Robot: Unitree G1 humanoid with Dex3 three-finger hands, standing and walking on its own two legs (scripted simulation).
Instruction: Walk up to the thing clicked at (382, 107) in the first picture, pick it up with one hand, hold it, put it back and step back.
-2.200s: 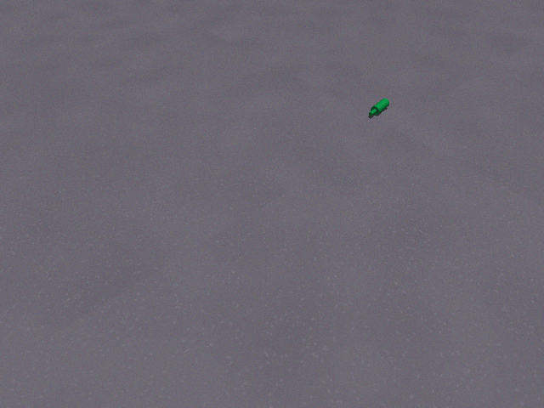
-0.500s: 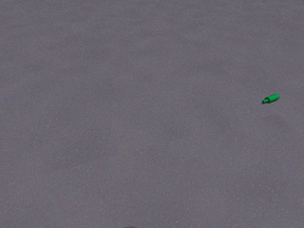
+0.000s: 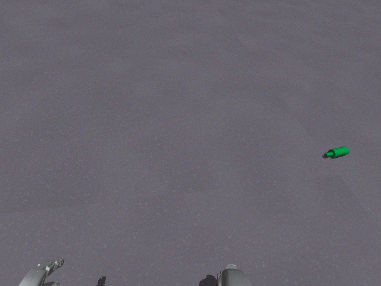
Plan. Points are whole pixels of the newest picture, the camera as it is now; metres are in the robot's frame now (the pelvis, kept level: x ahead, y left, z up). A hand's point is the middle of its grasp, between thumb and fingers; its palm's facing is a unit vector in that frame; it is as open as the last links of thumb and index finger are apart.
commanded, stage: walk up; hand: left
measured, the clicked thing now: (335, 152) +1.18 -1.16 -0.72
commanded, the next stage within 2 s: none
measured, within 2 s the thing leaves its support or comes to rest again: neither
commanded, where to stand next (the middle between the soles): +0.91 -1.53 m, yaw +21 degrees
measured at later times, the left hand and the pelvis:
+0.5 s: hand (164, 269) +0.20 +0.06 -0.13, palm faces +0.18 -0.91 -0.36, open 7.3 cm; pelvis +0.22 -0.23 +0.01, yaw +9 degrees
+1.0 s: hand (248, 183) +0.46 -0.18 -0.13, palm faces +0.15 -0.91 -0.38, open 7.3 cm; pelvis +0.39 -0.48 -0.02, yaw +11 degrees
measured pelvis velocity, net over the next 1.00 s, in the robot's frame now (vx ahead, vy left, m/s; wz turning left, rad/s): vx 0.39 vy -0.48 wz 0.19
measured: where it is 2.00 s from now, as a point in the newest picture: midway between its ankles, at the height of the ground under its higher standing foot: (323, 221)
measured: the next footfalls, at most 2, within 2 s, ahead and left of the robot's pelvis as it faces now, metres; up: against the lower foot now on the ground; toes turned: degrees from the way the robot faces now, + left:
right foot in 0.10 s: +0.22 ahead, -0.23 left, +0.00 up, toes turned -3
left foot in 0.54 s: +0.35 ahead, -0.13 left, +0.00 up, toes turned +15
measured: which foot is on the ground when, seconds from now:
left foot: down 0.00-0.12, up 0.14-0.52, down 0.54-0.90, up 0.92-1.00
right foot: up 0.00-0.08, down 0.10-0.56, up 0.58-0.86, down 0.88-1.00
